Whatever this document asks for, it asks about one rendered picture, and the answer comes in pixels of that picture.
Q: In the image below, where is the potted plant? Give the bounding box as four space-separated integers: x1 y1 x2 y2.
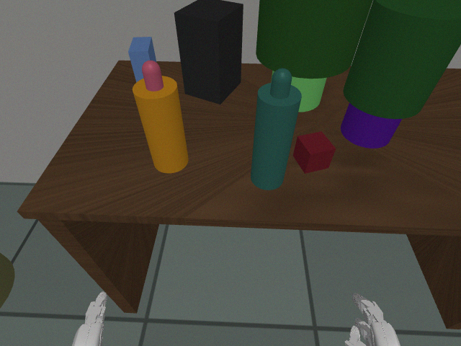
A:
341 0 461 148
256 0 373 112

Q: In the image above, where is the right robot hand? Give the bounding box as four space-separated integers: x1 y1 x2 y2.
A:
345 293 400 346

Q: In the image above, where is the left robot hand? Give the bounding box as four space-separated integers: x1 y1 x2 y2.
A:
72 291 107 346

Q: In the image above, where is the desk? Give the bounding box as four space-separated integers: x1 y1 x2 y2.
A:
17 61 461 329

